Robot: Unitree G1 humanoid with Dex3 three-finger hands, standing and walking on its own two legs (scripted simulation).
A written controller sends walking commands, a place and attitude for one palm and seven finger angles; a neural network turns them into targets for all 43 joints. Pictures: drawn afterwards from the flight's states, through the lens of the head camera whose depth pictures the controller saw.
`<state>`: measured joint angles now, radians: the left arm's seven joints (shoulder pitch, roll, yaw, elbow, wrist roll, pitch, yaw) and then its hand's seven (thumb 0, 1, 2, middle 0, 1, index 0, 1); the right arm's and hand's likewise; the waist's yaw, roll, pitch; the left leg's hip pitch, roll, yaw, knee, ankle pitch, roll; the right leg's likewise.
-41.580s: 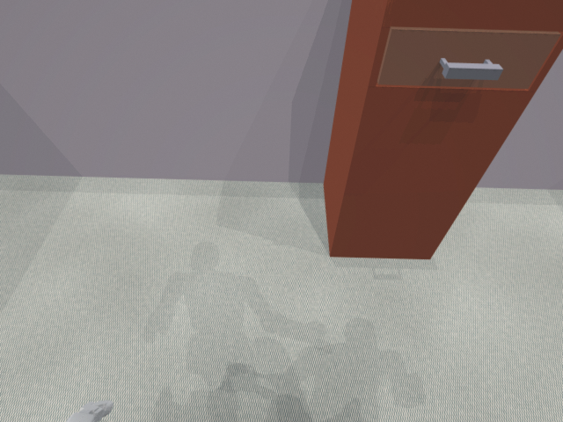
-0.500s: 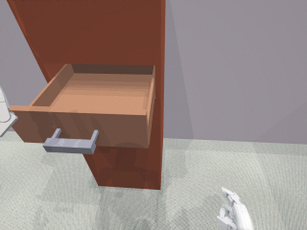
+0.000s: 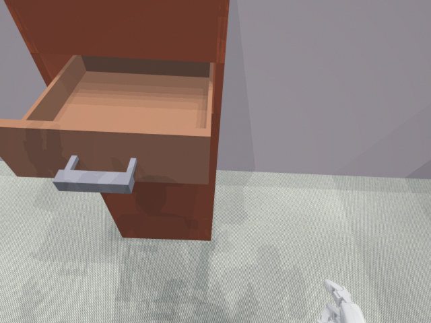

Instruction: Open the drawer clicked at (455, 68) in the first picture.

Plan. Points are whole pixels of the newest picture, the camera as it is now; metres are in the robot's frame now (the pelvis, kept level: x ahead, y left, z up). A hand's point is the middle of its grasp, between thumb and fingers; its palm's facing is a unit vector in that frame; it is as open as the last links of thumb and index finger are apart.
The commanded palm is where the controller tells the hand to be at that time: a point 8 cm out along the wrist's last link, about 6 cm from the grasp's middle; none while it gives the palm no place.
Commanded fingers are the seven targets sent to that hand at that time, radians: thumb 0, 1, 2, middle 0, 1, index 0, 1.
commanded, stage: step back with the hand held close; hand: left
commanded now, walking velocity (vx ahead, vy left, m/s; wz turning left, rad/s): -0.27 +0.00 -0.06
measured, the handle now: (99, 171) +0.34 +0.23 +0.11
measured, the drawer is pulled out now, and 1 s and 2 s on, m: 0.24 0.24 0.24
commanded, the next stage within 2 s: stop stepping back and stand still in 0.52 s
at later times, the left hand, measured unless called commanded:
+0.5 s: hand out of the picture +0.05 +0.25 +0.31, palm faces +0.60 -0.73 -0.32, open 7.4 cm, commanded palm +0.00 +0.29 +0.30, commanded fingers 0.00 0.90 0.90 -0.20 -0.30 -0.20 -0.30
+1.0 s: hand out of the picture -0.07 +0.27 +0.29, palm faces +0.61 -0.73 -0.30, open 7.4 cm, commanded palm -0.13 +0.29 +0.30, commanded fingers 0.00 0.90 0.90 -0.20 -0.30 -0.20 -0.30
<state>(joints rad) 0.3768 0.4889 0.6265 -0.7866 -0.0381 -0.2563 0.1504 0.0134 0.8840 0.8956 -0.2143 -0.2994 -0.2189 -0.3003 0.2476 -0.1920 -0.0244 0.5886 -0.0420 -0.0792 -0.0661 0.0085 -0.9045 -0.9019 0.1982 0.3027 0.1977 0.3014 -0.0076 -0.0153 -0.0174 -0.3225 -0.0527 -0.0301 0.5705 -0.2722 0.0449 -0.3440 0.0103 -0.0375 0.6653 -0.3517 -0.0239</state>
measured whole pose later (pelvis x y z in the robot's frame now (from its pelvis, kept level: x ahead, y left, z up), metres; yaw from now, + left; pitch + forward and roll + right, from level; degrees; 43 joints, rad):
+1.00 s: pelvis -0.26 +0.01 +0.00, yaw -1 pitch +0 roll +0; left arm 0.31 0.46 0.61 -0.65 -0.04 -0.24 0.17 0.01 0.89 0.90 -0.21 -0.30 -0.21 -0.30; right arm 0.31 -0.21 0.00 0.64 0.01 -0.11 -0.08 0.01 -0.90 -0.90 0.20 0.30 0.20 0.30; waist -0.02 -0.03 -0.08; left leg -0.30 0.00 0.03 0.57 -0.28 0.02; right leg -0.31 -0.01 -0.05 0.60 -0.33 0.00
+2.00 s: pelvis -0.28 +0.01 -0.01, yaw +0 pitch +1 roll +2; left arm 0.22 0.29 0.12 0.40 0.03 0.05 0.01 0.01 0.91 0.90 -0.19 -0.29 -0.19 -0.30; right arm 0.13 -0.30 -0.01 0.81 -0.01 -0.04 0.00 0.00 -0.90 -0.90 0.20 0.30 0.20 0.30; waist -0.03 0.08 -0.06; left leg -0.35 -0.03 0.08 0.62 -0.28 0.04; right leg -0.36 -0.02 0.01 0.70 -0.33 -0.01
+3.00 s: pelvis -0.27 +0.00 +0.01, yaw +0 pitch -2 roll +0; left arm 0.10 0.29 0.01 1.07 0.01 -0.02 0.01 0.01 0.91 0.90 -0.20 -0.30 -0.21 -0.30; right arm 0.18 -0.32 -0.02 1.10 -0.02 0.00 -0.01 0.00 -0.91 -0.90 0.20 0.30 0.20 0.30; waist -0.02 0.01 0.07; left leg -0.15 0.00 0.01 0.35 -0.17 0.00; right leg -0.15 0.03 -0.02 0.36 -0.19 -0.04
